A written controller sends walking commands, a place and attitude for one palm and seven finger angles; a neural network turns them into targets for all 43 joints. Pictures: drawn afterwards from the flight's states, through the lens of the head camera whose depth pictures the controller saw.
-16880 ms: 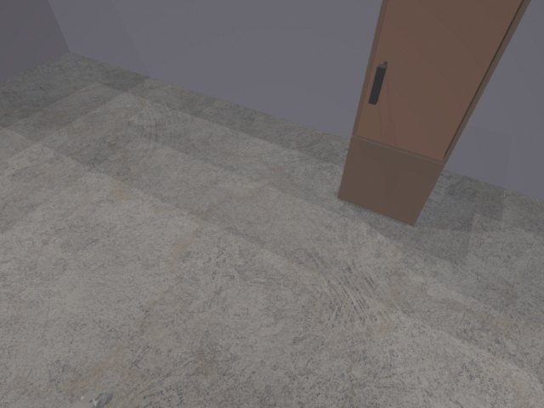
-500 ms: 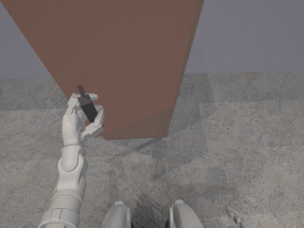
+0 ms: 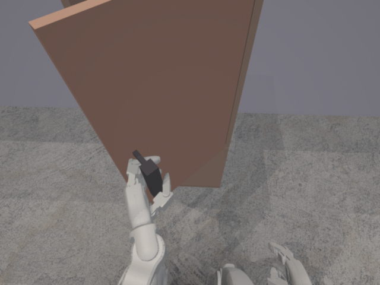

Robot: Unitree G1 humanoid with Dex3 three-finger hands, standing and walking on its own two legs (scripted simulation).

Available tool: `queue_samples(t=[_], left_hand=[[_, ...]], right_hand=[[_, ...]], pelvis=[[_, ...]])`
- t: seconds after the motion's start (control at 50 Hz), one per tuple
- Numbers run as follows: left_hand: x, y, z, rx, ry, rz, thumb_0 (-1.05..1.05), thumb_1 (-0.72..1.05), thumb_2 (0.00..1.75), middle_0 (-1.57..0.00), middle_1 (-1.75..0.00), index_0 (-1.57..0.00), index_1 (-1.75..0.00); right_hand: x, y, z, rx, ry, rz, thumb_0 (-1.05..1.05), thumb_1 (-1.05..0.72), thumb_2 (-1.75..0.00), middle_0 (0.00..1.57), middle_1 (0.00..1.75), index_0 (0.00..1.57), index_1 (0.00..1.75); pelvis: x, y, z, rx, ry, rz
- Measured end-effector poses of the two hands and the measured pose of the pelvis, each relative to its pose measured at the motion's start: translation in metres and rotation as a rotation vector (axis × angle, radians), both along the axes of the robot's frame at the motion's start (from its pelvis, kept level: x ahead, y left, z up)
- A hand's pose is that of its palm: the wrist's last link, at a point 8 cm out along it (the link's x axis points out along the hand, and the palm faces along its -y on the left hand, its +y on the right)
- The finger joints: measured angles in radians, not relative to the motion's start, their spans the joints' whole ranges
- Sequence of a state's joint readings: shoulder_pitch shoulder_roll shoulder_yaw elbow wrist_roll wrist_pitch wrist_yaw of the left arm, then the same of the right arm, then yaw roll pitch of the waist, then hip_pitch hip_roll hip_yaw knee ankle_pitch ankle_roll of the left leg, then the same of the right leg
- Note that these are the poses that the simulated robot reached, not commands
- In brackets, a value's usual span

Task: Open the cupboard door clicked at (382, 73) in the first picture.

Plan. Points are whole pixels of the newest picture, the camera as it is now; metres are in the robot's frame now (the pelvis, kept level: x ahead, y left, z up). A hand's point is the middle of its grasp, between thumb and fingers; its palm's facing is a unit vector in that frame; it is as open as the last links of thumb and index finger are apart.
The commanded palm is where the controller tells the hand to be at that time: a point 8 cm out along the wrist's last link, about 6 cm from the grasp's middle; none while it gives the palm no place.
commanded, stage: pull the door open along its arc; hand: left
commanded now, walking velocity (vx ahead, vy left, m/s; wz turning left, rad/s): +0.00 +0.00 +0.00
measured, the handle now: (148, 175) +0.35 +0.11 +0.00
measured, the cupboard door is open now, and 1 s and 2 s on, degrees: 44 46 51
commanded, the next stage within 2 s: open thumb and fingers to let go in 0.08 s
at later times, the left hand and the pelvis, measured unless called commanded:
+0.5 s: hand (171, 196) +0.30 +0.05 +0.02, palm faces +0.34 -0.94 -0.04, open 8.4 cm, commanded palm +0.24 +0.10 +0.01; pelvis -0.01 -0.01 -0.01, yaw +2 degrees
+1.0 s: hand (169, 196) +0.30 +0.06 +0.01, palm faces +0.28 -0.96 -0.04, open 14.9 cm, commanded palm +0.25 +0.09 +0.01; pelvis -0.02 +0.01 -0.01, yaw +0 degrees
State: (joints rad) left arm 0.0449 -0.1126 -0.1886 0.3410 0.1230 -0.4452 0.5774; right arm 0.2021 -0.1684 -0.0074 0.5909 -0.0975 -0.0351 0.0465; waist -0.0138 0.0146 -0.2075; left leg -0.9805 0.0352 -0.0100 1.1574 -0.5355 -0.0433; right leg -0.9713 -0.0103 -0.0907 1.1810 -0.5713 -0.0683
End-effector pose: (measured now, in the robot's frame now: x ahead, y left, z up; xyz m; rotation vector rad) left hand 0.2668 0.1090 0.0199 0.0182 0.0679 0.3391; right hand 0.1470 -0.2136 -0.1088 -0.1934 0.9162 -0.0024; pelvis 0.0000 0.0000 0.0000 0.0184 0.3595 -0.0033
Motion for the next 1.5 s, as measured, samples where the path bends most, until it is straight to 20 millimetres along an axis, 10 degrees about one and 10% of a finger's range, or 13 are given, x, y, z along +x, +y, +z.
queue_samples(t=[0.38,0.82,1.14,1.3,1.5], left_hand=[[-0.008,-0.013,-0.002,0.027,-0.018,0.015,0.01,0.52,0.73,-0.34,-1.29,-0.36,-1.32],[-0.006,-0.007,-0.004,0.006,-0.028,-0.028,-0.01,-0.43,0.33,-0.29,-1.05,-0.33,-1.06],[-0.007,-0.003,-0.003,0.017,-0.015,-0.075,-0.02,-0.5,0.3,-0.37,-0.56,-0.35,-0.63],[-0.02,0.004,-0.005,0.024,-0.067,-0.516,-0.02,-0.5,0.3,-0.25,-0.39,-0.17,-0.43],[-0.04,0.0,-0.001,-0.06,-0.067,-0.43,-0.02,-0.5,0.3,-0.15,-0.31,-0.16,-0.33]], right_hand=[[0.024,-0.01,-0.007,0.008,-0.102,0.051,0.01,-0.91,-0.9,0.2,0.3,0.2,0.3],[-0.009,-0.001,-0.009,-0.022,-0.05,0.006,0.02,-0.91,-0.9,0.2,0.3,0.2,0.3],[0.0,0.025,-0.002,0.006,-0.097,0.044,0.02,-0.91,-0.9,0.2,0.3,0.2,0.3],[-0.006,0.017,-0.008,-0.008,-0.102,0.0,0.01,-0.91,-0.9,0.2,0.3,0.2,0.3],[-0.008,0.019,-0.003,-0.004,-0.111,-0.014,0.02,-0.91,-0.9,0.2,0.3,0.2,0.3]], pelvis=[[-0.009,-0.017,-0.01,0.018,0.002,0.027],[-0.018,0.004,-0.011,-0.003,-0.006,0.01],[-0.023,0.016,-0.011,-0.018,-0.016,0.009],[-0.027,0.024,-0.02,-0.023,-0.025,0.015],[-0.025,0.031,-0.022,-0.011,-0.017,-0.005]])
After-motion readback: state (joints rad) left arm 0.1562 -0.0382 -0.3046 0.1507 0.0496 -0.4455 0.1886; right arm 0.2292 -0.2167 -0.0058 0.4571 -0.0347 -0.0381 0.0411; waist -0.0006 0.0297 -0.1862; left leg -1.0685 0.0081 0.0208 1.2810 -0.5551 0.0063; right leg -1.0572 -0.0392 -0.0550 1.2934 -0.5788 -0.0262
